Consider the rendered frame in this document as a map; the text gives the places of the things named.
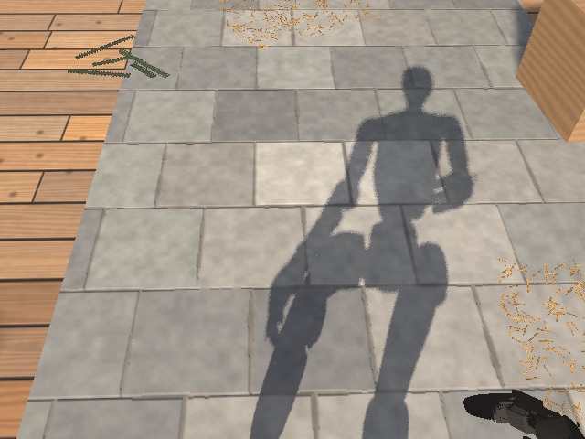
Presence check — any robot right hand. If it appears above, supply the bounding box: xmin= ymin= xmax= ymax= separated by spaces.
xmin=463 ymin=390 xmax=585 ymax=439

